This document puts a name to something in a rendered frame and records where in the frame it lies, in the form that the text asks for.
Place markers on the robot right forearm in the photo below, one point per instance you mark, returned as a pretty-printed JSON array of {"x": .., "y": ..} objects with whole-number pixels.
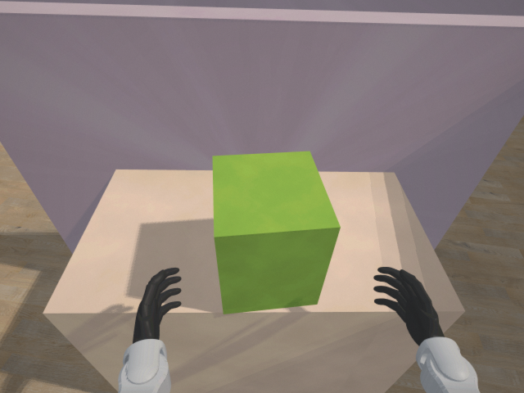
[{"x": 444, "y": 369}]

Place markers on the pedestal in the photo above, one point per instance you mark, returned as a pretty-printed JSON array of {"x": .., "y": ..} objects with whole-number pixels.
[{"x": 154, "y": 219}]

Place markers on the left robot hand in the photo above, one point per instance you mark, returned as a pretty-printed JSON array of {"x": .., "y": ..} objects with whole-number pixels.
[{"x": 150, "y": 312}]

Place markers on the carton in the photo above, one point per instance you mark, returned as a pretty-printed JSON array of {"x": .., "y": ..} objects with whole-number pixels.
[{"x": 275, "y": 230}]

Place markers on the robot left forearm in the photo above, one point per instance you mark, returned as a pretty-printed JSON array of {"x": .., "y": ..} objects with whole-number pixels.
[{"x": 145, "y": 369}]

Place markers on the right robot hand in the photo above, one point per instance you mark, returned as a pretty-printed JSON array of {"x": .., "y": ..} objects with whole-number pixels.
[{"x": 414, "y": 307}]

